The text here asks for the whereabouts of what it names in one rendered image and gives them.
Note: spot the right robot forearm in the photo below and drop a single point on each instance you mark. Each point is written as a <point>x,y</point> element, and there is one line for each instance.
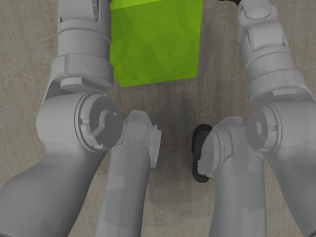
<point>267,57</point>

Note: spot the robot right shin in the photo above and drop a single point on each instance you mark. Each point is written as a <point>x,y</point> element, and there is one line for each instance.
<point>201,163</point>

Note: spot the robot right thigh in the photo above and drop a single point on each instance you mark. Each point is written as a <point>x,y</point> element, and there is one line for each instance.
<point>240,206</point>

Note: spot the robot left upper arm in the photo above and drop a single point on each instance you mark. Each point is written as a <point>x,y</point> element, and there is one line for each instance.
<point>77,130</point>

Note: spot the carton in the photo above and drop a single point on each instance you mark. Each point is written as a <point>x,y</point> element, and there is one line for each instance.
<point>154,41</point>

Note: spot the robot right upper arm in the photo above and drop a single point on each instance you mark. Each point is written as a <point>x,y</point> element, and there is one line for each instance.
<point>285,133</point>

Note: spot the left robot forearm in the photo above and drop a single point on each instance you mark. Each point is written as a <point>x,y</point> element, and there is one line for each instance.
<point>84,37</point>

